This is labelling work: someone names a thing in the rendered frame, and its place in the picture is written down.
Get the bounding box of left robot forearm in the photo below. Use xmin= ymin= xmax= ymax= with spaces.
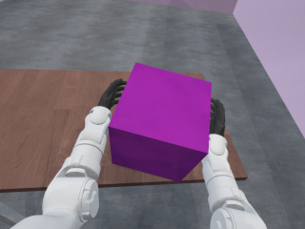
xmin=42 ymin=106 xmax=112 ymax=213

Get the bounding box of carton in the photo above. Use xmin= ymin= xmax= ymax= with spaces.
xmin=108 ymin=62 xmax=212 ymax=182

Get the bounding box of robot right hand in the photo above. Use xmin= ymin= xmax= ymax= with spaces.
xmin=209 ymin=98 xmax=226 ymax=137

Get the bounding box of right robot upper arm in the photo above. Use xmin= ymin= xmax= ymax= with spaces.
xmin=210 ymin=207 xmax=267 ymax=229

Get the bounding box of robot left hand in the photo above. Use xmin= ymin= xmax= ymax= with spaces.
xmin=97 ymin=78 xmax=127 ymax=110

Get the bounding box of left robot upper arm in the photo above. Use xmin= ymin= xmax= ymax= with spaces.
xmin=11 ymin=177 xmax=99 ymax=229

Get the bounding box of table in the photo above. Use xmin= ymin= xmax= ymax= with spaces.
xmin=0 ymin=69 xmax=248 ymax=226

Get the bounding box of right robot forearm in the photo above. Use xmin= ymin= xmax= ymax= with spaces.
xmin=201 ymin=134 xmax=267 ymax=228

